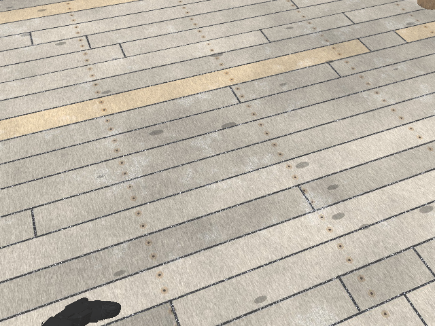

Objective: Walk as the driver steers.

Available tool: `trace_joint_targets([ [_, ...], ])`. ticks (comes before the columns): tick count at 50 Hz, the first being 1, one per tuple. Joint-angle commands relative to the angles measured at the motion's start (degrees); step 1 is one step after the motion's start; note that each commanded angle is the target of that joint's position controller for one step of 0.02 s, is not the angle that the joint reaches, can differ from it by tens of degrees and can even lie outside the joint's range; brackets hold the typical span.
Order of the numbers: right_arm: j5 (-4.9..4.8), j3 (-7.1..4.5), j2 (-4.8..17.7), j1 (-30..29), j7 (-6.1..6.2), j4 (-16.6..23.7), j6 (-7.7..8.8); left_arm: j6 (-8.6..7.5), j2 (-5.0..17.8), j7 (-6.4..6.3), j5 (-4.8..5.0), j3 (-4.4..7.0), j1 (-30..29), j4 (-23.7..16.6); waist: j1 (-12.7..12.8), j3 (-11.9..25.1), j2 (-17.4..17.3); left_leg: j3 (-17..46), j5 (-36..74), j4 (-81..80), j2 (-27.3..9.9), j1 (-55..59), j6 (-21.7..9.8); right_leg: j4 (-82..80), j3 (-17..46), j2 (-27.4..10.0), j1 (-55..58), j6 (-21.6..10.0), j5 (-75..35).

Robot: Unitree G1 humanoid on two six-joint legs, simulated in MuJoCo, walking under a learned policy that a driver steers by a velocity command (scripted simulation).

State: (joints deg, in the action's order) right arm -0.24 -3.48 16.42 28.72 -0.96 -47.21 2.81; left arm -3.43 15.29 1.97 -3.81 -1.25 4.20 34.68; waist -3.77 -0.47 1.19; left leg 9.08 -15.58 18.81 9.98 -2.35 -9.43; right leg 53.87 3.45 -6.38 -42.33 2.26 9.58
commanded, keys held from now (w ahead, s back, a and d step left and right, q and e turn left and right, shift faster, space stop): w+q+shift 0.22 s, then w+shift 0.02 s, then w+e+shift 0.74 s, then e+shift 0.02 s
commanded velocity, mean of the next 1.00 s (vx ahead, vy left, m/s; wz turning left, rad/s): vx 0.99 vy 0.00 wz -0.11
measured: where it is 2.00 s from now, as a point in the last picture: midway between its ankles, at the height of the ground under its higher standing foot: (191, 120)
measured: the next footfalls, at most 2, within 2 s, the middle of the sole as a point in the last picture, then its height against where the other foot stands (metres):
right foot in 0.16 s outside the picture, level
left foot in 0.56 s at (133, 267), level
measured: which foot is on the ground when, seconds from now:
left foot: down 0.00-0.18, up 0.20-0.54, down 0.56-0.98, up 1.00-1.00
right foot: up 0.00-0.14, down 0.16-0.56, up 0.58-0.96, down 0.98-1.00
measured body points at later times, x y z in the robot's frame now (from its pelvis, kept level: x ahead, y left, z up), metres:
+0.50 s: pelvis +0.47 +0.04 +0.00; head +0.49 +0.06 +0.44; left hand +0.29 +0.28 -0.13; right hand +0.81 -0.07 -0.03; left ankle +0.59 +0.21 -0.70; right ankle +0.37 -0.13 -0.74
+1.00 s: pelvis +0.94 +0.11 -0.05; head +0.96 +0.10 +0.40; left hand +1.21 +0.33 -0.11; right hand +0.85 -0.15 -0.18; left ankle +0.66 +0.24 -0.68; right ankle +1.08 +0.08 -0.74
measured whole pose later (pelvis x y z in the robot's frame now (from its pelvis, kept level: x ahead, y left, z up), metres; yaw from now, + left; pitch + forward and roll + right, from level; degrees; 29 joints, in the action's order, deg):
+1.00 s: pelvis +0.94 +0.11 -0.05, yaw -9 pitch +0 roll +2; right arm 2.0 -1.8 15.6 28.5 1.1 -52.2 3.8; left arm -1.8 18.1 4.0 -0.9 1.8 1.4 38.8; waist -1.8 -1.9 2.1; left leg -16.9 -24.4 42.3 -3.0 10.6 2.6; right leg 41.4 -7.9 4.0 -33.2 -12.6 10.3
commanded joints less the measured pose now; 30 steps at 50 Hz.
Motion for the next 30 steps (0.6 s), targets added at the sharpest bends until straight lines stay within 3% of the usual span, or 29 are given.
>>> trace_joint_targets([
  [1, -0.45, -2.75, 10.18, -1.34, 0.31, 3.12, 1.23, -0.61, 3.56, 0.40, 0.79, 0.47, -9.28, -5.44, -0.49, -5.30, -2.93, 10.78, 27.16, -9.51, -9.20, -12.00, -4.59, -12.36, -5.98, 5.15, 7.92, 0.73, -11.54],
  [2, -0.67, -2.95, 10.73, -0.33, 0.42, 2.68, 1.36, -0.93, 3.66, 0.32, 1.26, 0.34, -10.67, -6.32, -1.32, -4.69, -5.19, 12.56, 32.99, -8.69, -10.85, -10.29, -4.10, -15.54, -5.67, 5.47, 10.01, 0.14, -14.33],
  [4, -0.90, -3.23, 11.46, -1.04, 0.84, 2.14, 1.54, -1.14, 4.90, -0.19, 1.57, 0.69, -11.46, -6.78, -1.12, -3.14, -4.28, 13.23, 38.75, -7.07, -11.72, -5.92, -2.59, -21.11, -4.57, 6.61, 14.76, -1.09, -16.17],
  [5, -0.88, -3.46, 12.43, -2.53, 1.09, 2.34, 1.59, -1.13, 5.93, -0.59, 1.66, 1.10, -8.89, -6.02, 0.43, -1.08, -3.95, 13.01, 44.71, -4.00, -11.29, -4.78, -1.18, -23.73, -4.41, 8.06, 20.66, -1.72, -14.90],
  [6, -0.74, -3.77, 13.92, -3.23, 1.25, 2.32, 1.73, -1.08, 8.19, -1.25, 1.86, 2.06, -3.66, -4.56, 2.85, 3.26, -4.01, 13.30, 53.94, 2.39, -11.09, -3.29, 0.42, -23.50, -3.94, 9.80, 28.74, -2.27, -11.73],
  [7, -0.44, -4.10, 16.05, -4.63, 0.94, 2.86, 1.77, -1.22, 10.66, -2.03, 2.21, 3.19, 4.90, -2.57, 7.38, 8.75, -3.05, 13.27, 60.29, 13.38, -10.73, -4.36, 1.63, -21.81, -3.42, 10.75, 38.25, -2.46, -5.84],
  [8, -0.12, -3.78, 14.69, -6.60, 0.66, 3.19, 2.22, -1.57, 13.09, -3.31, 2.12, 4.50, 16.04, 0.02, 13.03, 12.26, -3.98, 13.75, 53.50, 27.74, -9.75, -10.39, 2.51, -22.14, -0.32, 5.78, 51.04, -3.63, -2.47],
  [9, 0.95, -1.77, 6.90, -7.21, 0.74, 4.28, 2.85, -1.63, 16.84, -4.91, 0.42, 6.17, 27.73, 1.74, 16.04, 20.20, 4.18, 8.97, 21.76, 47.90, -6.65, -18.26, 1.89, -21.43, 12.56, -7.72, 63.77, -5.51, 19.79],
  [10, -2.58, 0.07, 1.90, 0.93, 0.78, 7.24, 2.01, -1.43, 20.16, -4.24, -1.16, 6.87, 22.35, 1.47, 7.89, 27.61, 23.15, 1.57, -14.98, 63.66, -0.74, -33.83, 3.46, -33.90, 45.47, -23.04, 71.71, -11.56, 31.40],
  [11, -0.02, -0.31, 8.30, -5.23, 1.32, 6.13, 1.21, -0.99, 14.56, -3.68, 0.37, 6.85, 16.80, 0.68, 9.19, 21.09, 13.81, -0.69, -6.72, 63.49, -6.38, -37.81, 2.04, -36.73, 44.85, -18.15, 63.95, -10.97, 38.60],
  [12, 1.24, -0.76, 9.73, -10.11, 0.66, 5.92, 0.79, -0.96, 9.99, -3.36, 0.80, 5.71, 13.57, 1.26, 9.16, 12.78, 7.84, -1.81, -0.87, 60.73, -8.80, -38.04, 2.32, -36.41, 33.77, -15.17, 55.58, -10.44, 32.00],
  [13, 2.48, -0.46, 8.71, -14.22, -0.19, 5.99, 0.65, -0.90, 8.14, -2.87, 0.63, 5.34, 15.38, 3.59, 10.00, 7.61, 1.08, -2.87, 0.45, 58.50, -9.97, -36.50, 2.67, -36.87, 26.23, -12.05, 49.13, -10.51, 18.76],
  [15, 3.00, 0.84, 4.53, -15.35, -1.80, 7.92, 0.13, -1.92, 6.22, -2.66, 0.47, 4.60, 17.49, 7.72, 6.73, 2.80, 3.36, -1.14, -1.45, 56.33, -11.00, -35.75, 3.13, -39.33, 21.68, -9.39, 39.55, -12.39, 14.24],
  [17, 3.14, 1.82, 2.23, -18.24, -2.07, 10.36, -0.21, -3.09, 5.22, -1.82, 1.80, 4.21, 19.20, 10.65, 4.32, -0.66, 3.89, 1.01, -4.94, 51.82, -11.22, -38.64, 3.70, -41.45, 19.03, -9.05, 36.71, -13.72, 9.69],
  [19, 4.20, 2.52, 3.04, -23.62, -2.50, 13.50, -0.31, -3.49, 6.66, -1.90, 2.77, 4.47, 18.33, 11.55, 2.34, -4.04, 2.88, -1.84, -2.27, 43.51, -14.27, -42.41, 5.39, -45.70, 16.11, -8.33, 33.91, -14.52, 8.89],
  [21, 3.65, 3.68, 3.70, -28.00, -3.69, 15.54, 0.41, -3.44, 8.60, -1.64, 2.70, 5.17, 14.48, 10.43, 1.20, -6.10, 2.60, -5.82, 6.64, 27.53, -15.23, -31.56, 7.00, -49.53, 8.56, -4.05, 24.00, -12.86, 5.62],
  [23, 2.51, 3.85, 3.70, -27.92, -4.65, 14.38, 0.72, -3.52, 12.39, -0.75, 3.37, 6.33, 15.63, 10.54, 1.60, -4.65, 1.83, -10.94, 12.68, 22.99, -11.33, -14.32, 7.61, -53.55, 6.21, -3.41, 15.79, -12.82, -1.91],
  [24, 2.22, 3.40, 5.10, -26.67, -4.34, 13.96, 0.75, -3.54, 14.47, -0.36, 3.36, 6.88, 16.16, 10.72, 0.80, -5.03, 2.62, -10.78, 12.32, 21.41, -11.28, -12.30, 7.51, -52.02, 6.50, -4.82, 17.77, -12.68, -6.86],
  [25, 2.27, 2.79, 6.49, -26.19, -3.71, 13.26, 0.79, -3.44, 14.76, -0.08, 3.55, 6.89, 17.59, 11.29, 0.65, -4.03, 0.97, -11.51, 11.10, 19.55, -10.47, -10.85, 7.24, -48.49, 5.02, -4.71, 21.84, -12.09, -15.20],
  [26, 2.61, 2.00, 7.59, -22.58, -2.77, 11.97, 0.97, -3.30, 15.24, -0.03, 3.58, 6.94, 19.00, 11.96, -1.19, -0.98, -0.02, -11.58, 8.92, 17.20, -9.12, -5.87, 6.94, -40.09, 3.26, -3.67, 25.30, -10.90, -24.96],
  [27, 3.24, 0.90, 9.21, -14.08, -1.64, 8.98, 1.17, -3.03, 15.58, -0.15, 3.56, 7.03, 20.02, 12.53, -5.00, 4.62, -1.52, -12.66, 6.11, 15.98, -7.22, 4.36, 6.66, -26.41, 1.05, -0.72, 25.09, -9.78, -30.50],
  [28, 4.36, -0.50, 12.22, -4.43, -0.25, 7.22, 1.47, -3.14, 14.30, -0.24, 3.53, 6.64, 19.49, 12.47, -10.14, 10.00, -1.72, -7.81, 1.62, 16.69, -13.02, 17.79, 6.02, -9.04, 0.34, 2.43, 15.93, -8.66, -23.81],
  [29, 6.12, -1.65, 17.81, 2.28, 1.04, 6.95, 2.08, -3.09, 4.52, -0.65, 3.58, 4.59, 20.88, 10.23, -8.79, 16.88, -16.49, 16.17, -23.18, 8.78, -31.43, 25.90, 4.86, 15.39, -0.18, 7.76, 4.65, -7.61, 16.80],
  [30, 4.91, -1.92, 18.65, -0.23, 1.33, 8.17, 1.51, -2.51, 5.52, -1.04, 5.50, 4.74, 23.29, 8.12, -5.56, 20.33, -18.77, 39.85, -30.81, -5.60, -37.85, 21.54, 2.81, 25.45, 2.98, 9.41, -0.78, -8.64, 16.30],
])
Keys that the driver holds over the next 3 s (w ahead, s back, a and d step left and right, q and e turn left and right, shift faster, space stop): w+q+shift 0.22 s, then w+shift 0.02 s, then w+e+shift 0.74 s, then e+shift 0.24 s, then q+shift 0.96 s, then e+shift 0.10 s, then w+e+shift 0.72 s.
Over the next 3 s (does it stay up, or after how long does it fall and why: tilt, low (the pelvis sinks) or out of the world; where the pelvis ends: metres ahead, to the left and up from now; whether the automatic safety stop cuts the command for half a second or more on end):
stays up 1.69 -0.02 -0.02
